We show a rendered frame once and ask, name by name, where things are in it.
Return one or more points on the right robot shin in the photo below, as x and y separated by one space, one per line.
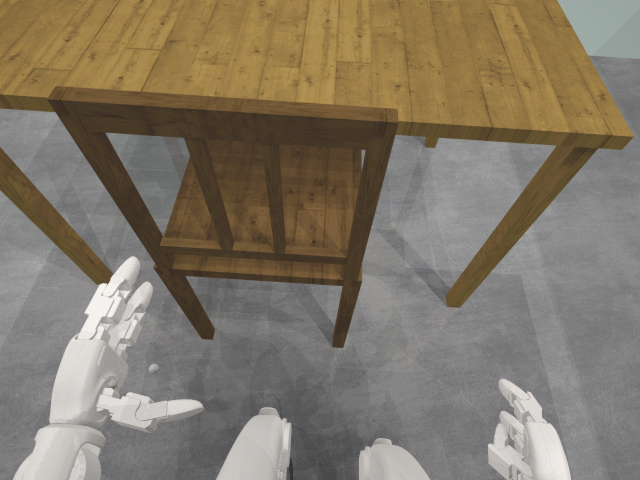
382 441

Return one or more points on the chair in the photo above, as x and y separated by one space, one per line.
273 190

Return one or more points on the robot right thigh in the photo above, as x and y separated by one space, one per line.
389 462

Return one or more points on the right robot hand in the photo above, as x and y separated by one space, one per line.
536 442

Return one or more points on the table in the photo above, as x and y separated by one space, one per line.
490 70

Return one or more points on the left robot forearm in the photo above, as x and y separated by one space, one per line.
64 452

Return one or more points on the left robot hand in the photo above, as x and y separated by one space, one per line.
97 355

